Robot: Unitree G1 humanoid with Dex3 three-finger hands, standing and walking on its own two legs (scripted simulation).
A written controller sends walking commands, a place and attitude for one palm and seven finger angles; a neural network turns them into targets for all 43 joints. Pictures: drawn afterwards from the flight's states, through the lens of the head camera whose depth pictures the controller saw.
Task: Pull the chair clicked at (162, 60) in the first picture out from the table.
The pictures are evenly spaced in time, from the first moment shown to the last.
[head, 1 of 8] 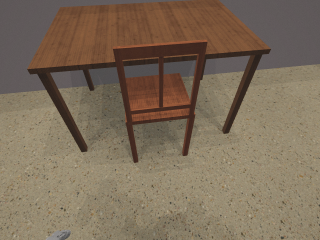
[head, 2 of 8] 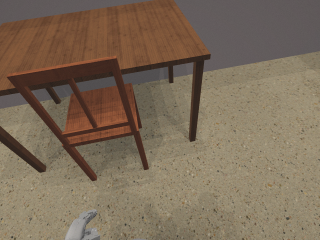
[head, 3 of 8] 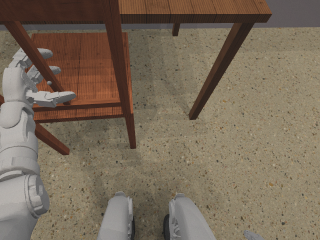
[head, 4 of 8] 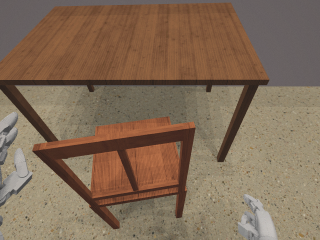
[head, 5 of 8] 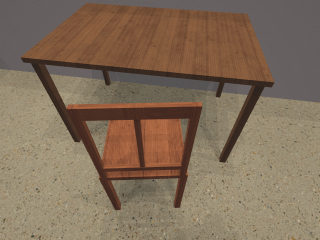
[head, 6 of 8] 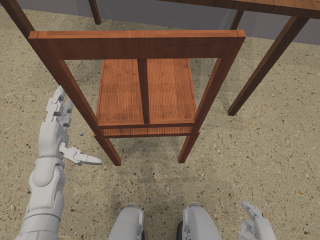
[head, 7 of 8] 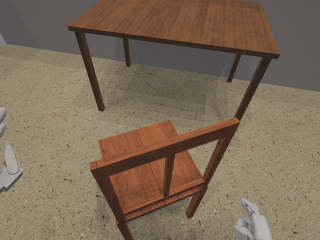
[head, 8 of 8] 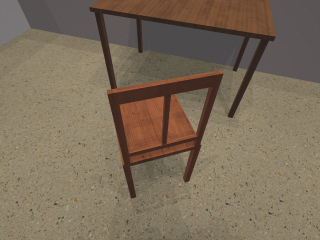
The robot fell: no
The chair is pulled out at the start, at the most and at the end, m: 0.00 0.68 0.67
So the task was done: yes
